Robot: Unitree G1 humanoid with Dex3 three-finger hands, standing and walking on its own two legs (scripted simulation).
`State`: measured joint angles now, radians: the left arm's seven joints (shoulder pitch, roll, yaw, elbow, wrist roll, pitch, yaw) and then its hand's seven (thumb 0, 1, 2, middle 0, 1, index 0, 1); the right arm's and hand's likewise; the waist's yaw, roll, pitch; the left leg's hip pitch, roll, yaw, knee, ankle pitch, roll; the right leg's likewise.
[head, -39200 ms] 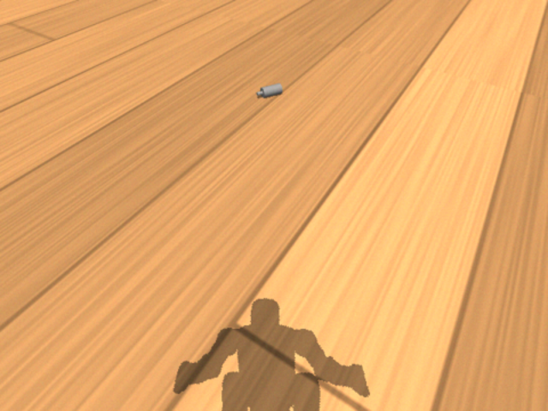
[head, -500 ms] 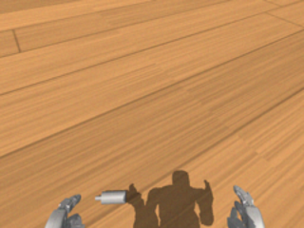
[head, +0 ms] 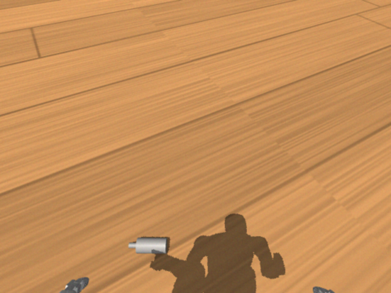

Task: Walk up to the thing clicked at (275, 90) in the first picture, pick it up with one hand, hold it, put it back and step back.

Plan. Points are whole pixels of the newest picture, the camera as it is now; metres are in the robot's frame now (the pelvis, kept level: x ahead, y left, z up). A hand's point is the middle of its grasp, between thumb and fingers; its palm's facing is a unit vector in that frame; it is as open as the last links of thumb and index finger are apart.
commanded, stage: stand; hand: left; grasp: from above
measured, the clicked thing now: (147, 245) +0.43 +0.24 -0.71
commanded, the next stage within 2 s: none
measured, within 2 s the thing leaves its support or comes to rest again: neither
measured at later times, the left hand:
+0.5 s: hand out of the picture +0.04 +0.24 -0.13, palm faces +0.04 -0.94 -0.33, open 7.3 cm
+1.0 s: hand out of the picture +0.05 +0.24 -0.13, palm faces +0.02 -0.94 -0.33, open 7.3 cm
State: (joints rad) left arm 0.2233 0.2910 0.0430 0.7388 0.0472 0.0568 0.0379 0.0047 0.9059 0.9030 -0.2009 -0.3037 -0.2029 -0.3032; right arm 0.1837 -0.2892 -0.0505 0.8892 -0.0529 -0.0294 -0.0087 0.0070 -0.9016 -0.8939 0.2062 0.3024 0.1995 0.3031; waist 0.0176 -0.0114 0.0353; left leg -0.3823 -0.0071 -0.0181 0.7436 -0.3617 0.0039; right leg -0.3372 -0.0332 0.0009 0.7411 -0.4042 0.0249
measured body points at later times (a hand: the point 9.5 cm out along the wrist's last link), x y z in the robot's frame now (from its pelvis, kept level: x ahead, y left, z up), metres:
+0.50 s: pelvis -0.01 +0.01 +0.03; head -0.01 +0.01 +0.48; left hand +0.04 +0.29 -0.11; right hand +0.07 -0.27 -0.11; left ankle +0.02 +0.12 -0.71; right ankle -0.01 -0.14 -0.71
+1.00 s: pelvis +0.01 -0.01 +0.03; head +0.01 -0.01 +0.48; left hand +0.05 +0.28 -0.11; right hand +0.07 -0.29 -0.11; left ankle +0.02 +0.12 -0.71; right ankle -0.01 -0.14 -0.71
